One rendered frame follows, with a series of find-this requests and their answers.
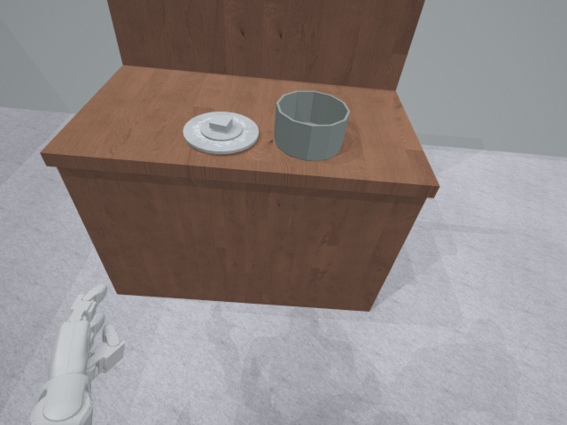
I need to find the table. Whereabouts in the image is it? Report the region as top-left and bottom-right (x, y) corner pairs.
(40, 0), (440, 312)

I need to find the pot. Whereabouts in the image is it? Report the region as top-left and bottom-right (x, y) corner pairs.
(274, 91), (350, 161)

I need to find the left robot forearm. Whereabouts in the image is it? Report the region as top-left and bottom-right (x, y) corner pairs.
(30, 374), (94, 425)

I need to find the lid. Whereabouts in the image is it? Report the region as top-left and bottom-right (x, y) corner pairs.
(183, 112), (259, 154)

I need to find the knob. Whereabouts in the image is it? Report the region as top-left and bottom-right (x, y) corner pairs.
(209, 114), (233, 132)

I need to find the robot left hand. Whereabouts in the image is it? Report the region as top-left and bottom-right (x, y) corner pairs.
(48, 283), (125, 382)

